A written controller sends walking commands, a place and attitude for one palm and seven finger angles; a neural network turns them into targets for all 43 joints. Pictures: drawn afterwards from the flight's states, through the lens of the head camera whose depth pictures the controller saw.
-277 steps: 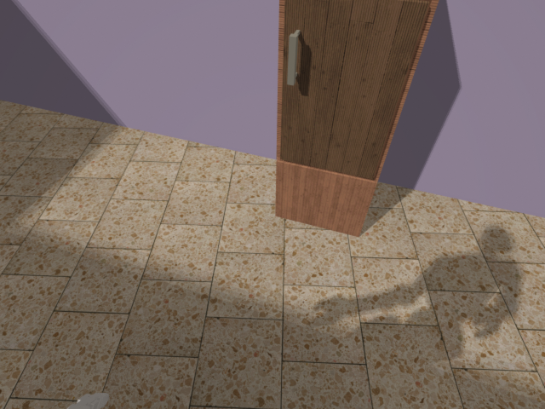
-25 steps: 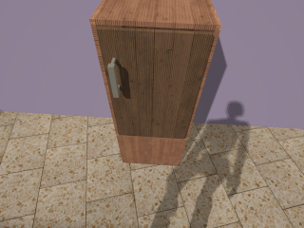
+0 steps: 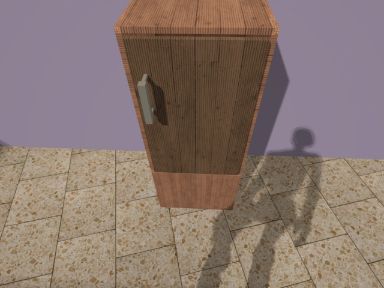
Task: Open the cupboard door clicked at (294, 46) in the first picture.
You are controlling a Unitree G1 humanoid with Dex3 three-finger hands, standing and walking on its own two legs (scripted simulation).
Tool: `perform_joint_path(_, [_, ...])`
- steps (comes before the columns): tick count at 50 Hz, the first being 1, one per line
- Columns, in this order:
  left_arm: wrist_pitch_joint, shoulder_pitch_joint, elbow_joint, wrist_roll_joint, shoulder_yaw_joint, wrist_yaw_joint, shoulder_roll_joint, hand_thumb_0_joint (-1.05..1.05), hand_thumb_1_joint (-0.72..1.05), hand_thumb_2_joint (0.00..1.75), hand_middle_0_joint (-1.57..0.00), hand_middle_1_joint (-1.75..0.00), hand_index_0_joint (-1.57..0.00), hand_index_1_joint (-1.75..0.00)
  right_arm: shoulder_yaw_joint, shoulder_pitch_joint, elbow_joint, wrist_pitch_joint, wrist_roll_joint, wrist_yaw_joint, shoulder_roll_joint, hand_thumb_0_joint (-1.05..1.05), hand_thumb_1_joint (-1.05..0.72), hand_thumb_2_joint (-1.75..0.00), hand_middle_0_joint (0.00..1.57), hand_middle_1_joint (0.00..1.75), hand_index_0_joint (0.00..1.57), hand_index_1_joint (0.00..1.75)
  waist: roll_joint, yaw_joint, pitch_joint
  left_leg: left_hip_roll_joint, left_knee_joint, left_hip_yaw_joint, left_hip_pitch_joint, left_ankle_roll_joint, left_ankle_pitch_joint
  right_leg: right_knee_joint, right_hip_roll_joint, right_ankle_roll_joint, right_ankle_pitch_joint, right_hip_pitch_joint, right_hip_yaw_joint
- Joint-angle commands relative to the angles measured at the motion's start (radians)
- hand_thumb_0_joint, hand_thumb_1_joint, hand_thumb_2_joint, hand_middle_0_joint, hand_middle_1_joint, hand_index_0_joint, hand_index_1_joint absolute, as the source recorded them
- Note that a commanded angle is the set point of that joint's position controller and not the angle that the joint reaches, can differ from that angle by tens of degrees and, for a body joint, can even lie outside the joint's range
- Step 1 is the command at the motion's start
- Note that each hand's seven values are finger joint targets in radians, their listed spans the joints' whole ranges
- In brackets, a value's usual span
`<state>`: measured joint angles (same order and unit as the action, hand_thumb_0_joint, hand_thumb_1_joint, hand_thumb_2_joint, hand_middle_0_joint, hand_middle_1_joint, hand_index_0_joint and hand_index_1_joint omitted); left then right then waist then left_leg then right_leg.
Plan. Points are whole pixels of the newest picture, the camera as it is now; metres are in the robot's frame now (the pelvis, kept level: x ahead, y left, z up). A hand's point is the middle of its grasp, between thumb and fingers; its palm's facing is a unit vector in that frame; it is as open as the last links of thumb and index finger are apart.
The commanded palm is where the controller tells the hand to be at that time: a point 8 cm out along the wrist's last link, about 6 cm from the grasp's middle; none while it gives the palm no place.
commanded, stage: look again from close up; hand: left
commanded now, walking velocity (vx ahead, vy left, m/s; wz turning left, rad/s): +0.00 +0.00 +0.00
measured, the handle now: (147, 99) +0.60 +0.17 +0.04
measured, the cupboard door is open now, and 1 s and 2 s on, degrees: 0 0 0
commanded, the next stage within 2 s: shuffle to correct the standing spot in 0.30 s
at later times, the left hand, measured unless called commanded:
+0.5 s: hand out of the picture +0.02 +0.15 -0.17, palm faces +0.01 -0.98 -0.21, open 7.4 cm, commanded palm none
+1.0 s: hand out of the picture +0.07 +0.16 -0.17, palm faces +0.03 -0.97 -0.24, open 7.4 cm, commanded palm none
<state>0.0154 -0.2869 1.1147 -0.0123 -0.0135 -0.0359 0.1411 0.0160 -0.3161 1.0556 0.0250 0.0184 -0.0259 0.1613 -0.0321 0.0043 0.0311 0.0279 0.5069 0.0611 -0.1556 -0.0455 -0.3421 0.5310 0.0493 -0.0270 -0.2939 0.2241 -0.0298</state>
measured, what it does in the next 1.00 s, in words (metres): shifts its weight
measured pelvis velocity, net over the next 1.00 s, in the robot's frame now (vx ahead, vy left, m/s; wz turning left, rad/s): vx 0.05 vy -0.02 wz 0.00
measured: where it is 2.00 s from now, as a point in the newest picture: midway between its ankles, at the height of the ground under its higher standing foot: outside the picture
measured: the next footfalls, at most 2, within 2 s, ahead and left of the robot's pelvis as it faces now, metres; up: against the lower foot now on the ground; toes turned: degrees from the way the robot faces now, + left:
none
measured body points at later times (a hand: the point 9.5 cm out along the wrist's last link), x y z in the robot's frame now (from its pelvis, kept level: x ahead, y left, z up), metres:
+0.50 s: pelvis +0.01 -0.03 +0.00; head +0.04 -0.04 +0.45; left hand +0.02 +0.20 -0.15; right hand +0.01 -0.24 -0.17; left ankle -0.04 +0.09 -0.73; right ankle -0.01 -0.14 -0.73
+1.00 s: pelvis +0.05 -0.02 +0.00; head +0.09 -0.03 +0.45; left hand +0.07 +0.22 -0.15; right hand +0.06 -0.25 -0.16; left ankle -0.04 +0.08 -0.73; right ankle -0.01 -0.14 -0.73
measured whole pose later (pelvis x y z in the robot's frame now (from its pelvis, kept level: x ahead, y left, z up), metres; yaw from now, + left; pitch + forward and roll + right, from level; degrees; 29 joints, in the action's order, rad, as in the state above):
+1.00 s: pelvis +0.05 -0.02 +0.00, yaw +0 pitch +2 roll +0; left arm 0.01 -0.24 1.05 -0.01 0.03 -0.05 0.17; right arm -0.02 -0.25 1.07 0.01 0.01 -0.05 0.15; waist 0.00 0.00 0.05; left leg 0.00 0.46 0.07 -0.11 -0.01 -0.38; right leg 0.56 0.03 0.00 -0.36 0.22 -0.05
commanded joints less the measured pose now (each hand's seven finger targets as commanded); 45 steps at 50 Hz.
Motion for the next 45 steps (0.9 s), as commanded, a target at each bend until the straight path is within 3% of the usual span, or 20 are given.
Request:
perform_joint_path(1, [0.007,-0.044,-0.028,0.001,0.015,-0.001,0.091,0.0,0.9,0.9,-0.2,-0.3,-0.2,-0.3,-0.016,-0.05,-0.03,0.018,-0.005,-0.008,0.092,0.0,-0.9,-0.9,0.2,0.3,0.2,0.3,0.027,-0.005,0.054,-0.133,-0.148,-0.121,-0.073,-0.009,0.257,-0.059,0.037,0.063,0.142,-0.019,0.051])
perform_joint_path(10, [0.009,-0.038,-0.022,0.001,0.021,0.0,0.104,0.0,0.9,0.9,-0.2,-0.3,-0.2,-0.3,-0.014,-0.036,0.006,0.018,-0.005,-0.01,0.092,0.0,-0.9,-0.9,0.2,0.3,0.2,0.3,0.053,-0.007,0.043,-0.125,-0.152,-0.097,-0.037,-0.002,0.254,-0.077,0.05,0.063,0.21,-0.03,0.071])
perform_joint_path(17, [0.012,-0.034,-0.02,0.001,0.026,0.0,0.11,0.0,0.9,0.9,-0.2,-0.3,-0.2,-0.3,-0.016,-0.03,0.029,0.016,-0.005,-0.013,0.086,0.0,-0.9,-0.9,0.2,0.3,0.2,0.3,0.039,-0.007,0.014,-0.127,-0.137,-0.08,-0.004,0.006,0.289,-0.078,0.056,0.069,0.289,-0.046,0.078])
perform_joint_path(20, [0.013,-0.033,-0.021,0.001,0.026,0.0,0.112,0.0,0.9,0.9,-0.2,-0.3,-0.2,-0.3,-0.016,-0.027,0.035,0.014,-0.006,-0.013,0.081,0.0,-0.9,-0.9,0.2,0.3,0.2,0.3,0.049,-0.007,0.019,-0.126,-0.136,-0.076,-0.009,0.009,0.273,-0.085,0.06,0.072,0.306,-0.05,0.082])
perform_joint_path(21, [0.012,-0.04,-0.017,-0.001,0.027,0.001,0.108,0.0,0.9,0.9,-0.2,-0.3,-0.2,-0.3,-0.016,-0.036,0.04,0.012,-0.004,-0.012,0.077,0.0,-0.9,-0.9,0.2,0.3,0.2,0.3,0.054,-0.008,0.012,-0.124,-0.13,-0.069,-0.009,0.008,0.206,-0.081,0.057,0.076,0.24,-0.054,0.082])
perform_joint_path(24, [0.006,-0.049,-0.023,-0.009,0.039,0.01,0.117,0.0,0.9,0.9,-0.2,-0.3,-0.2,-0.3,-0.02,-0.037,0.035,0.007,0.002,-0.005,0.073,0.0,-0.9,-0.9,0.2,0.3,0.2,0.3,0.049,-0.016,0.055,-0.104,-0.096,-0.056,-0.073,-0.002,0.023,-0.09,0.053,0.097,-0.011,-0.025,0.108])
perform_joint_path(26, [0.007,-0.067,-0.024,-0.01,0.046,0.016,0.13,0.0,0.9,0.9,-0.2,-0.3,-0.2,-0.3,-0.02,-0.03,0.022,0.007,0.005,-0.001,0.062,0.0,-0.9,-0.9,0.2,0.3,0.2,0.3,0.094,-0.022,0.086,-0.077,-0.038,-0.033,-0.126,0.003,-0.025,-0.126,0.074,0.117,-0.096,-0.016,0.156])
perform_joint_path(29, [0.016,-0.12,-0.019,-0.008,0.065,0.015,0.157,0.0,0.9,0.9,-0.2,-0.3,-0.2,-0.3,-0.02,-0.026,0.008,0.012,0.004,0.001,0.039,0.0,-0.9,-0.9,0.2,0.3,0.2,0.3,0.183,-0.031,0.077,-0.039,0.111,0.021,-0.198,0.016,-0.045,-0.183,0.155,0.174,-0.036,-0.07,0.254])
perform_joint_path(30, [0.019,-0.118,-0.023,-0.008,0.068,0.012,0.157,0.0,0.9,0.9,-0.2,-0.3,-0.2,-0.3,-0.019,-0.026,0.004,0.015,0.003,-0.001,0.033,0.0,-0.9,-0.9,0.2,0.3,0.2,0.3,0.179,-0.025,0.073,-0.047,0.111,0.02,-0.187,0.021,-0.036,-0.176,0.173,0.189,0.068,-0.064,0.26])
perform_joint_path(31, [0.019,-0.095,-0.028,-0.008,0.066,0.01,0.15,0.0,0.9,0.9,-0.2,-0.3,-0.2,-0.3,-0.016,-0.035,0.014,0.018,0.0,-0.003,0.027,0.0,-0.9,-0.9,0.2,0.3,0.2,0.3,0.145,-0.012,0.068,-0.057,0.06,0.011,-0.134,0.025,0.003,-0.144,0.165,0.183,0.185,-0.04,0.224])
perform_joint_path(32, [0.016,-0.067,-0.037,-0.007,0.063,0.008,0.132,0.0,0.9,0.9,-0.2,-0.3,-0.2,-0.3,-0.014,-0.067,0.029,0.022,-0.002,-0.005,0.025,0.0,-0.9,-0.9,0.2,0.3,0.2,0.3,0.085,0.006,0.051,-0.075,-0.036,-0.008,-0.041,0.024,0.119,-0.079,0.123,0.157,0.27,-0.004,0.159])
perform_joint_path(33, [0.013,-0.043,-0.05,-0.009,0.058,0.007,0.108,0.0,0.9,0.9,-0.2,-0.3,-0.2,-0.3,-0.018,-0.105,0.054,0.028,-0.001,-0.007,0.042,0.0,-0.9,-0.9,0.2,0.3,0.2,0.3,-0.017,0.011,0.052,-0.118,-0.052,-0.055,0.022,0.013,0.373,0.02,0.046,0.115,0.333,0.017,0.067])
perform_joint_path(34, [0.013,-0.038,-0.055,-0.006,0.053,0.003,0.087,0.0,0.9,0.9,-0.2,-0.3,-0.2,-0.3,-0.023,-0.132,0.065,0.03,0.0,-0.017,0.073,0.0,-0.9,-0.9,0.2,0.3,0.2,0.3,-0.116,0.011,0.011,-0.171,-0.036,-0.082,0.081,-0.006,0.687,0.082,0.015,0.086,0.332,0.018,0.015])
perform_joint_path(35, [0.013,-0.035,-0.053,-0.001,0.051,-0.003,0.084,0.0,0.9,0.9,-0.2,-0.3,-0.2,-0.3,-0.026,-0.13,0.066,0.028,-0.004,-0.026,0.09,0.0,-0.9,-0.9,0.2,0.3,0.2,0.3,-0.153,0.004,-0.015,-0.199,-0.02,-0.094,0.114,-0.021,0.941,0.091,0.006,0.07,0.298,0.01,-0.013])
perform_joint_path(36, [0.011,-0.042,-0.051,0.004,0.052,-0.009,0.089,0.0,0.9,0.9,-0.2,-0.3,-0.2,-0.3,-0.031,-0.108,0.056,0.024,-0.009,-0.032,0.102,0.0,-0.9,-0.9,0.2,0.3,0.2,0.3,-0.132,-0.008,-0.021,-0.206,-0.005,-0.092,0.127,-0.024,1.056,0.069,0.005,0.065,0.272,-0.002,-0.009])
perform_joint_path(38, [0.01,-0.056,-0.043,0.003,0.06,-0.015,0.113,0.0,0.9,0.9,-0.2,-0.3,-0.2,-0.3,-0.041,-0.069,0.032,0.018,-0.013,-0.039,0.111,0.0,-0.9,-0.9,0.2,0.3,0.2,0.3,-0.033,-0.02,-0.002,-0.179,0.019,-0.071,0.099,-0.008,1.036,0.033,0.022,0.065,0.411,-0.041,0.007])
perform_joint_path(40, [0.007,-0.073,-0.04,0.003,0.06,-0.019,0.123,0.0,0.9,0.9,-0.2,-0.3,-0.2,-0.3,-0.046,-0.049,0.015,0.01,-0.015,-0.04,0.091,0.0,-0.9,-0.9,0.2,0.3,0.2,0.3,0.019,-0.017,-0.028,-0.148,0.012,-0.046,0.071,0.011,0.821,0.029,0.066,0.065,0.622,-0.078,0.037])
perform_joint_path(41, [0.003,-0.066,-0.044,0.004,0.059,-0.019,0.124,0.0,0.9,0.9,-0.2,-0.3,-0.2,-0.3,-0.047,-0.049,0.013,0.005,-0.015,-0.039,0.081,0.0,-0.9,-0.9,0.2,0.3,0.2,0.3,0.028,-0.011,-0.035,-0.143,-0.005,-0.041,0.061,0.017,0.743,0.036,0.077,0.064,0.663,-0.084,0.043])
perform_joint_path(45, [-0.005,-0.05,-0.066,0.0,0.057,-0.018,0.116,0.0,0.9,0.9,-0.2,-0.3,-0.2,-0.3,-0.051,-0.038,0.007,-0.002,-0.01,-0.035,0.068,0.0,-0.9,-0.9,0.2,0.3,0.2,0.3,0.052,-0.012,-0.039,-0.146,-0.042,-0.04,0.056,0.018,0.645,0.032,0.078,0.061,0.616,-0.071,0.045])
